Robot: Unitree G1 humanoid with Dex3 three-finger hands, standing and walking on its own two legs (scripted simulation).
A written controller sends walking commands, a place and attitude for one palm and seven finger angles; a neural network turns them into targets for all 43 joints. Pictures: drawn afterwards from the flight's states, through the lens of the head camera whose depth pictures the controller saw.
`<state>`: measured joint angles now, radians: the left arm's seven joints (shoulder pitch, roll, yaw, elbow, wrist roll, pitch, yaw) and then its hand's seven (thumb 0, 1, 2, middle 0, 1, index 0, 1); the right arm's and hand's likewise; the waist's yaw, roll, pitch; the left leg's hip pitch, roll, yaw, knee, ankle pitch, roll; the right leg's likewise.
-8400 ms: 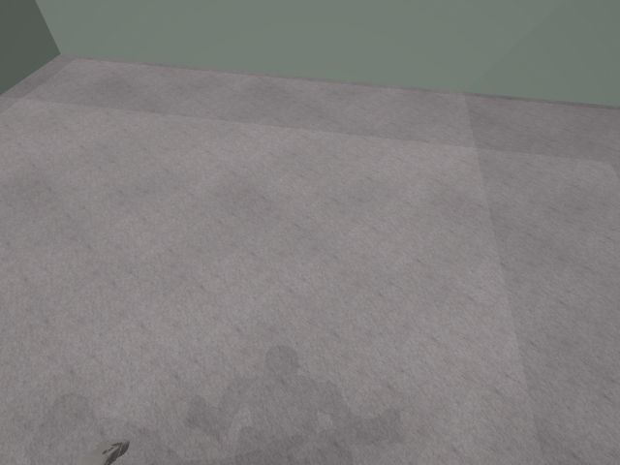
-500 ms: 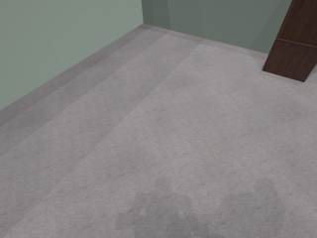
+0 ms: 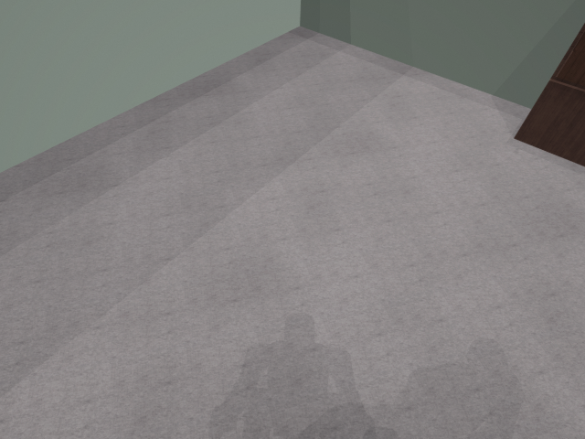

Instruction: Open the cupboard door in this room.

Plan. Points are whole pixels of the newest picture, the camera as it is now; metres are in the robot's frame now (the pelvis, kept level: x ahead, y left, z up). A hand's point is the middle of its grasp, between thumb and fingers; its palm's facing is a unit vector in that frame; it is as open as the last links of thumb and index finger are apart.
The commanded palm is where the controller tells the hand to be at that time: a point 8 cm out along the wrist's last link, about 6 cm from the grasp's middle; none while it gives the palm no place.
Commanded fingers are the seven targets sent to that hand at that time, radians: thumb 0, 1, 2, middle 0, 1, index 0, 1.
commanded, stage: turn or walk to find it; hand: left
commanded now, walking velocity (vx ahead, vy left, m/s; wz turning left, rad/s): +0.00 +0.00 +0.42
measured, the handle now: out of the picture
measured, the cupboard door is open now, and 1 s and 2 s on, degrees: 0 0 0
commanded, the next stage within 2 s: none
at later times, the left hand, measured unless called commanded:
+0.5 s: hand out of the picture +0.01 +0.26 -0.17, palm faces +0.24 -0.95 -0.22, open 7.4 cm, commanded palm none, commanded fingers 0.00 0.90 0.90 -0.20 -0.30 -0.20 -0.30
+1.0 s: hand out of the picture -0.03 +0.17 -0.14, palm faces +0.41 -0.86 -0.29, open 7.4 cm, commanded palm none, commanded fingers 0.00 0.90 0.90 -0.20 -0.30 -0.20 -0.30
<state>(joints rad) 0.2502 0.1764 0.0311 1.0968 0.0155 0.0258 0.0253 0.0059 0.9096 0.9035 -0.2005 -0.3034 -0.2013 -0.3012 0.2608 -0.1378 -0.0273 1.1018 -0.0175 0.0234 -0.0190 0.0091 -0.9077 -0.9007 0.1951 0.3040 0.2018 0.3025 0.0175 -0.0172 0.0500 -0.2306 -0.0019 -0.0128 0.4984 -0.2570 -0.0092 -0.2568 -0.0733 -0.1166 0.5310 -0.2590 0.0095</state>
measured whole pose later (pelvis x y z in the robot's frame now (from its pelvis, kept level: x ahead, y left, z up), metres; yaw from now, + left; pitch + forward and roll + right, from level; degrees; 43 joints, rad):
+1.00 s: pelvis -0.02 -0.04 +0.01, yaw +25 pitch +0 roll +3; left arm 0.20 0.15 0.02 0.94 0.02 0.01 0.02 0.01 0.90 0.90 -0.20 -0.30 -0.20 -0.30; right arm 0.25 -0.26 -0.10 1.00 -0.03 0.07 0.02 0.01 -0.91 -0.90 0.19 0.30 0.20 0.30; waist -0.03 0.05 0.05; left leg -0.51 -0.01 -0.04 1.18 -0.33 -0.06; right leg -0.21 -0.07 -0.14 0.49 -0.27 -0.04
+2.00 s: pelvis -0.04 -0.05 +0.01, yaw +50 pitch +0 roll +3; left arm 0.16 0.15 0.02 0.92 0.02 0.00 0.03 0.00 0.90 0.90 -0.20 -0.30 -0.20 -0.30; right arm 0.26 -0.26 -0.09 1.00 -0.02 0.07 0.01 0.01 -0.91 -0.90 0.19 0.30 0.20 0.30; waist -0.04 0.06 0.06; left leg -0.48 -0.02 -0.04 1.15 -0.39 -0.05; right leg -0.21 -0.08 -0.14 0.51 -0.30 -0.03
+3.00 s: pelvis -0.04 -0.09 +0.01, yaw +76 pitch -1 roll +3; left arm 0.20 0.15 0.02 0.93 0.02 0.01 0.02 0.01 0.90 0.90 -0.20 -0.30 -0.20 -0.30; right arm 0.26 -0.26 -0.10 1.00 -0.03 0.08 0.02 0.01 -0.91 -0.90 0.19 0.30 0.20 0.30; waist -0.03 0.06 0.05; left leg -0.50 -0.01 -0.04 1.18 -0.35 -0.05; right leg -0.22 -0.09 -0.15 0.50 -0.27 -0.03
